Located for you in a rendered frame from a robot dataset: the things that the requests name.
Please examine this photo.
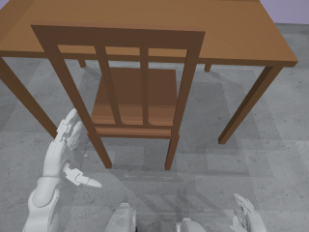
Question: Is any robot thigh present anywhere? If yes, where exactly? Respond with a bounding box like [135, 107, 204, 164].
[175, 220, 206, 232]
[103, 206, 136, 232]

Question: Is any robot left thigh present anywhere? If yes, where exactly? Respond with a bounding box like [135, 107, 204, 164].
[103, 206, 136, 232]

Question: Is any left robot forearm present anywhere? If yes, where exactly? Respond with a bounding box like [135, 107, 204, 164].
[22, 176, 66, 232]

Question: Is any chair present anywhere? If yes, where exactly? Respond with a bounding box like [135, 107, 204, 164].
[30, 20, 206, 170]

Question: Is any robot right thigh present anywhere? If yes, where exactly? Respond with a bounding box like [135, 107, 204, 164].
[175, 220, 206, 232]

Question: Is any left robot hand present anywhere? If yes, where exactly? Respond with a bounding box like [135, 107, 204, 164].
[42, 108, 103, 189]

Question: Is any right robot hand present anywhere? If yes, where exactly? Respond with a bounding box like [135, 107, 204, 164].
[230, 193, 267, 232]

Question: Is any table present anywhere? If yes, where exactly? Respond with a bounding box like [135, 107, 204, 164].
[0, 0, 298, 145]

